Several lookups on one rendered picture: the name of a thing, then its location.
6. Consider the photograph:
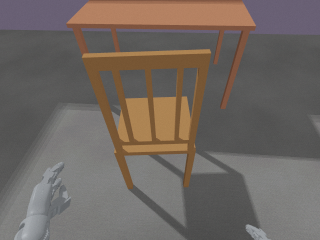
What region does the table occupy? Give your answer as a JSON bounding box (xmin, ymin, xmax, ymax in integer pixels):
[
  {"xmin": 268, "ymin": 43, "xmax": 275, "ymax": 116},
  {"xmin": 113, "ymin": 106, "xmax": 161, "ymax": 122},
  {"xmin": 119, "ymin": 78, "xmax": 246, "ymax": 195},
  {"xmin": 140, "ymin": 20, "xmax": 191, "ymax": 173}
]
[{"xmin": 66, "ymin": 0, "xmax": 256, "ymax": 109}]

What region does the left robot forearm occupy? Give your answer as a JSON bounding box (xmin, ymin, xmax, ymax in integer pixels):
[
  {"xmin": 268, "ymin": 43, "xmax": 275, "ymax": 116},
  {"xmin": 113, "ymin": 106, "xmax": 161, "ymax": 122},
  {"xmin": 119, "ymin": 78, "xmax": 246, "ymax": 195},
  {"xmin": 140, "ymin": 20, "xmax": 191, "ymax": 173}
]
[{"xmin": 14, "ymin": 214, "xmax": 50, "ymax": 240}]

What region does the left robot hand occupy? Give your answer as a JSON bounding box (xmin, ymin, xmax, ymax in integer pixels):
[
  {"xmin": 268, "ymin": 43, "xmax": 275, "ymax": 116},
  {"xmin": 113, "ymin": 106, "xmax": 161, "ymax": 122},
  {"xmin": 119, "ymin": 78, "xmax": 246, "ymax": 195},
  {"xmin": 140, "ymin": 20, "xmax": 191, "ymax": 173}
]
[{"xmin": 26, "ymin": 162, "xmax": 71, "ymax": 219}]

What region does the chair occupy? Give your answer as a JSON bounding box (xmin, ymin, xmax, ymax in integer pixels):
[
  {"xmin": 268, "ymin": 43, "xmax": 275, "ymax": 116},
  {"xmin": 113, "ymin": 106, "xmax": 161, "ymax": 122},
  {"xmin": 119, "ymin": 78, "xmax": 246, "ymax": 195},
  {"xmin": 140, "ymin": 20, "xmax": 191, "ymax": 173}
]
[{"xmin": 82, "ymin": 49, "xmax": 211, "ymax": 189}]

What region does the right robot hand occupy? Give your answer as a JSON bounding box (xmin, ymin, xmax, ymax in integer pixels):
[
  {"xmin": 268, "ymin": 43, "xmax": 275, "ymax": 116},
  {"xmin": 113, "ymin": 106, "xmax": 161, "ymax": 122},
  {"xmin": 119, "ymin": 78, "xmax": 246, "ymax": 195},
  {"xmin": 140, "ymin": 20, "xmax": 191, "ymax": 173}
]
[{"xmin": 245, "ymin": 224, "xmax": 271, "ymax": 240}]

